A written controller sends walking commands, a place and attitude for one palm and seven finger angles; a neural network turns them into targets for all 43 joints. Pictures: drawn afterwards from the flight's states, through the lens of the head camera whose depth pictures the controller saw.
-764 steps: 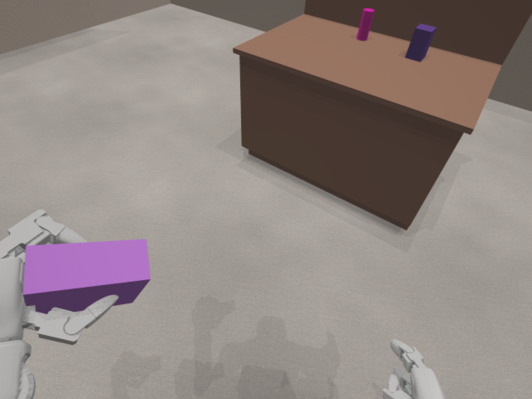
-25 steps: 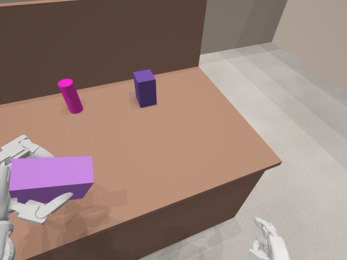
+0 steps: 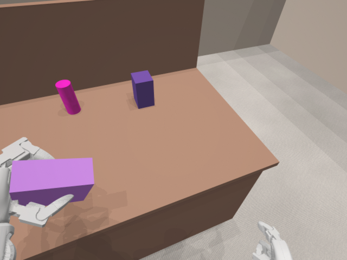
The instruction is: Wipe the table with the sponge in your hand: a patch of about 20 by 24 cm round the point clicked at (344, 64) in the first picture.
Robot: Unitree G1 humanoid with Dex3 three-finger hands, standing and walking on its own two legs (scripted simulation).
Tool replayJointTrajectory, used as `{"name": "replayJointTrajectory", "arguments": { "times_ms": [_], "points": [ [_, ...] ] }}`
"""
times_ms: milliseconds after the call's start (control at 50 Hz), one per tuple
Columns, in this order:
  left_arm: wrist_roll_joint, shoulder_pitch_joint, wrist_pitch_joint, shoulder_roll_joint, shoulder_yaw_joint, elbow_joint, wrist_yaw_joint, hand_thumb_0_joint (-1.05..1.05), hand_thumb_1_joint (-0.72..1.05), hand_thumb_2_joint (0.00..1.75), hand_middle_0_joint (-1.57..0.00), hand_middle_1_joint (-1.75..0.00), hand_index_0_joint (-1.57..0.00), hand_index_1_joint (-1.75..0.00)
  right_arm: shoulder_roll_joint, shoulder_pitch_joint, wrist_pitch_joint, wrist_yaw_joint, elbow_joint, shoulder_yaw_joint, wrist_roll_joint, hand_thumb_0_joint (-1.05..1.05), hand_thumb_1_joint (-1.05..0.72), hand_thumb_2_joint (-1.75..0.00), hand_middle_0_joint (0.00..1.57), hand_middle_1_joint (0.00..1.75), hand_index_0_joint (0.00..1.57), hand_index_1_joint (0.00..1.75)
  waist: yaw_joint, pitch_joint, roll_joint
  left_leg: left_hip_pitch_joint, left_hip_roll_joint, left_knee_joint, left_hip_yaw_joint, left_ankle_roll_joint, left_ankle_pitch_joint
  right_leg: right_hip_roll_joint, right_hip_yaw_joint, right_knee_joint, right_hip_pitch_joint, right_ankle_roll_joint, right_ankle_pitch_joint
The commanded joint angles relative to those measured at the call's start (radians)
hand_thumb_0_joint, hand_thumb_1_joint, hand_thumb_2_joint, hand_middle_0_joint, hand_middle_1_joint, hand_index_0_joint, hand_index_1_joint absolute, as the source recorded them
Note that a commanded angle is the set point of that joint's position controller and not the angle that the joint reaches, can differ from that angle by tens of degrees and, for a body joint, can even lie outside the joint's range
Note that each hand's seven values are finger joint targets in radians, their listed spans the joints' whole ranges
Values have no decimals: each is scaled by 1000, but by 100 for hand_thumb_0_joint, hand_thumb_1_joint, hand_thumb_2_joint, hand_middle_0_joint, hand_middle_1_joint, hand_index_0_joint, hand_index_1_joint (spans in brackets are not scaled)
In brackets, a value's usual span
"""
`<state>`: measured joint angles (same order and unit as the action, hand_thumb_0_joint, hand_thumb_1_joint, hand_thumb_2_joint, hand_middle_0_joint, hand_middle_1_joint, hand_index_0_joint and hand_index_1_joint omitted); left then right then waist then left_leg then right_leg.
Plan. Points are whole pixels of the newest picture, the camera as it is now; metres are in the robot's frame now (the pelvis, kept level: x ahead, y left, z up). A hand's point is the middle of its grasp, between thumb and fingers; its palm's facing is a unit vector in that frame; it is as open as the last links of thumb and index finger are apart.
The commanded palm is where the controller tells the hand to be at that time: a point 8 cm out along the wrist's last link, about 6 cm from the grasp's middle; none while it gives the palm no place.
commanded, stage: shuffle to correct the standing spot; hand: left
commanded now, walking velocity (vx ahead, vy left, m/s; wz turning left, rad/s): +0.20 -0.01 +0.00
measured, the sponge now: (65, 182) +0.22 +0.21 +0.13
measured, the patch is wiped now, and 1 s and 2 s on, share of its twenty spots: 0.00 0.00 0.00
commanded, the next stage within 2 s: come to a stop and stand still in 0.42 s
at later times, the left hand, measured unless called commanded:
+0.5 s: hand (32, 182) +0.21 +0.25 +0.16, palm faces +0.35 -0.85 -0.39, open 9.3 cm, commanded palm +0.16 +0.29 +0.18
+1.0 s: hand (9, 173) +0.22 +0.29 +0.17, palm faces +0.31 -0.82 -0.47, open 9.3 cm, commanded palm +0.15 +0.31 +0.18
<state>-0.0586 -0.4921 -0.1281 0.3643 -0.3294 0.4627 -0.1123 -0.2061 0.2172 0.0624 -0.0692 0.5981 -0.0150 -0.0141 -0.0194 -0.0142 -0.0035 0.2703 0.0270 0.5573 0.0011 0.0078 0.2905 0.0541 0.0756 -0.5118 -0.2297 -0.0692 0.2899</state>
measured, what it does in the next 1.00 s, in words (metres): stands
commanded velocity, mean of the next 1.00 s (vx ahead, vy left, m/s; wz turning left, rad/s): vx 0.10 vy -0.02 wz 0.00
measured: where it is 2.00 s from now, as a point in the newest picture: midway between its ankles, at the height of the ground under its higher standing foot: outside the picture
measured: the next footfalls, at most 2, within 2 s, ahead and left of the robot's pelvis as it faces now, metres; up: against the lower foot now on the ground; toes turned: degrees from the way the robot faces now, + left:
none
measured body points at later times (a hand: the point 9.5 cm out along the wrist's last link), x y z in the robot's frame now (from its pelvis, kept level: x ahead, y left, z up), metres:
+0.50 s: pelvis +0.00 +0.01 +0.00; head +0.00 +0.01 +0.45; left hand +0.19 +0.29 +0.18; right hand +0.17 -0.21 -0.07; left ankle +0.00 +0.13 -0.73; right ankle -0.01 -0.08 -0.73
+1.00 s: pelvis -0.01 +0.04 +0.00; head +0.03 +0.06 +0.45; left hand +0.20 +0.33 +0.19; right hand +0.14 -0.18 -0.08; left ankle +0.00 +0.10 -0.73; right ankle -0.03 -0.08 -0.73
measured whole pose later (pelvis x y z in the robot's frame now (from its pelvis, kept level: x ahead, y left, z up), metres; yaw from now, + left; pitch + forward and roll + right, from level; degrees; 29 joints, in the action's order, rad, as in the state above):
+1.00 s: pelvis -0.01 +0.04 +0.00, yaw -1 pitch +0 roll -1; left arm -0.04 -0.42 -0.27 0.46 -0.42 0.46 -0.06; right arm -0.17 0.23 0.16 0.00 0.59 -0.03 0.00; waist 0.00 0.08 -0.03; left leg 0.27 -0.05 0.49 0.04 -0.07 0.23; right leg 0.01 0.07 -0.44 -0.20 -0.01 0.25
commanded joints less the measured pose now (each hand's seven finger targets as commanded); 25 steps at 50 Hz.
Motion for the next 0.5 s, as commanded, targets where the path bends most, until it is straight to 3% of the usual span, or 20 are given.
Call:
{"name": "replayJointTrajectory", "arguments": {
  "times_ms": [0, 40, 120, 180, 240, 280, 320, 380, 420, 480],
  "points": [
    [-13, 96, -82, 191, -137, 261, -26, 0, 10, 130, -120, -160, -120, -160, -109, -123, 62, -7, -165, 44, -7, 0, -90, -90, 20, 30, 20, 30, 6, -98, 75, -37, 47, -88, -87, -65, -192, -130, -147, 87, 42, 2, -246],
    [-9, 77, -84, 185, -138, 239, -25, 0, 10, 130, -120, -160, -120, -160, -110, -125, 64, -6, -170, 43, -5, 0, -90, -90, 20, 30, 20, 30, 14, -105, 103, -33, 67, -107, -112, -74, -219, -109, -124, 69, 55, 14, -248],
    [-11, 63, -86, 181, -135, 240, -20, 0, 10, 130, -120, -160, -120, -160, -111, -113, 65, -6, -171, 42, -6, 0, -90, -90, 20, 30, 20, 30, 13, -124, 69, -29, 63, -96, -102, -70, -229, -110, -116, 69, 76, 13, -270],
    [-12, 69, -78, 173, -127, 225, -19, 0, 10, 130, -120, -160, -120, -160, -112, -108, 63, -5, -172, 46, -7, 0, -90, -90, 20, 30, 20, 30, 9, -117, 37, -27, 51, -79, -86, -61, -211, -123, -144, 88, 66, 6, -274],
    [-11, 71, -81, 184, -134, 240, -20, 0, 10, 130, -120, -160, -120, -160, -109, -113, 66, -8, -171, 41, -5, 0, -90, -90, 20, 30, 20, 30, 12, -131, 88, -54, 69, -110, -106, -67, -251, -106, -113, 59, 59, 15, -278],
    [-10, 80, -77, 181, -131, 234, -20, 0, 10, 130, -120, -160, -120, -160, -109, -113, 64, -8, -172, 41, -5, 0, -90, -90, 20, 30, 20, 30, 12, -128, 63, -38, 70, -104, -106, -65, -252, -106, -114, 68, 73, 16, -279],
    [-10, 91, -83, 180, -126, 259, -18, 0, 10, 130, -120, -160, -120, -160, -110, -113, 66, -9, -173, 39, -7, 0, -90, -90, 20, 30, 20, 30, 12, -133, 88, -57, 71, -114, -107, -65, -274, -99, -98, 50, 61, 16, -278],
    [-11, 90, -73, 179, -127, 229, -19, 0, 10, 130, -120, -160, -120, -160, -107, -112, 63, -9, -171, 40, -6, 0, -90, -90, 20, 30, 20, 30, 13, -116, 65, -40, 73, -111, -105, -63, -236, -103, -111, 81, 62, 16, -259],
    [-13, 90, -76, 176, -122, 237, -17, 0, 10, 130, -120, -160, -120, -160, -107, -114, 62, -10, -173, 36, -7, 0, -90, -90, 20, 30, 20, 30, 12, -114, 84, -41, 73, -116, -102, -64, -227, -100, -102, 78, 55, 16, -252],
    [-12, 102, -68, 168, -115, 219, -18, 0, 10, 130, -120, -160, -120, -160, -109, -112, 60, -9, -172, 41, -7, 0, -90, -90, 20, 30, 20, 30, 9, -98, 58, -18, 61, -111, -98, -57, -157, -110, -133, 105, 53, 7, -218]
  ]
}}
